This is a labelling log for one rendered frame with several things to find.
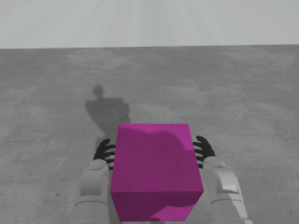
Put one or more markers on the left robot forearm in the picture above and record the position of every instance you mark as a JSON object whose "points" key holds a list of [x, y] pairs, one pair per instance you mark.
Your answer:
{"points": [[90, 202]]}

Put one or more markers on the right robot forearm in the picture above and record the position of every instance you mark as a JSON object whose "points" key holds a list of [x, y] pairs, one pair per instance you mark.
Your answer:
{"points": [[224, 193]]}

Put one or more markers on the robot right hand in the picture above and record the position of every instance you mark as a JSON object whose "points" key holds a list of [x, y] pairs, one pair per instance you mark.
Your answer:
{"points": [[205, 151]]}

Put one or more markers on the carton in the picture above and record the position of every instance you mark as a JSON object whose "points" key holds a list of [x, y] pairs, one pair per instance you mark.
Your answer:
{"points": [[155, 174]]}

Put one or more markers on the robot left hand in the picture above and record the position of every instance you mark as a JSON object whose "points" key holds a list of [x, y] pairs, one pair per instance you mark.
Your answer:
{"points": [[101, 155]]}

